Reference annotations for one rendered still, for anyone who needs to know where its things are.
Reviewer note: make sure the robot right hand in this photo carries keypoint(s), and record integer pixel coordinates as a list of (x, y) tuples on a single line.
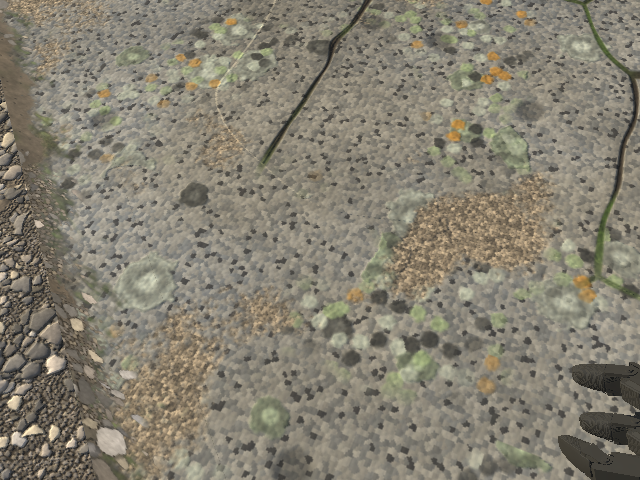
[(615, 380)]

